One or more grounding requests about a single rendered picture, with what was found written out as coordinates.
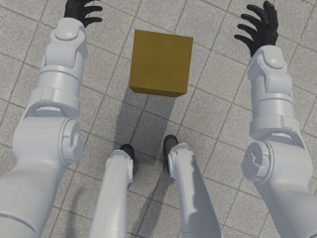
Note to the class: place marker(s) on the left robot hand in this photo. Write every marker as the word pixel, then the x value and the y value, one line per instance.
pixel 75 9

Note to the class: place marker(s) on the left robot forearm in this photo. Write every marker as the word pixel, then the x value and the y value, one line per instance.
pixel 60 77

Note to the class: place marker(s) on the right robot hand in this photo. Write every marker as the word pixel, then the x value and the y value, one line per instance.
pixel 266 33

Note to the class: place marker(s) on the right robot upper arm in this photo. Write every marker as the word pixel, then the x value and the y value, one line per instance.
pixel 281 174

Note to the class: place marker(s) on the carton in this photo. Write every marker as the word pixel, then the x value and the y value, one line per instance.
pixel 160 63

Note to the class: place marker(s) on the right robot forearm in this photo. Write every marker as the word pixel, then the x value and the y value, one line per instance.
pixel 272 101

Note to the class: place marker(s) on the robot foot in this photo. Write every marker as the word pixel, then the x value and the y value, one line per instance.
pixel 130 151
pixel 169 142

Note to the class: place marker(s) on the right robot foot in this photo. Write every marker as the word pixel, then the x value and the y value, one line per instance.
pixel 169 142

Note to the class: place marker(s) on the left robot foot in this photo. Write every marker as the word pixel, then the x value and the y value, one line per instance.
pixel 130 151

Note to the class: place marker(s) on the left robot upper arm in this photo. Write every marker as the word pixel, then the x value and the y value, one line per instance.
pixel 44 147

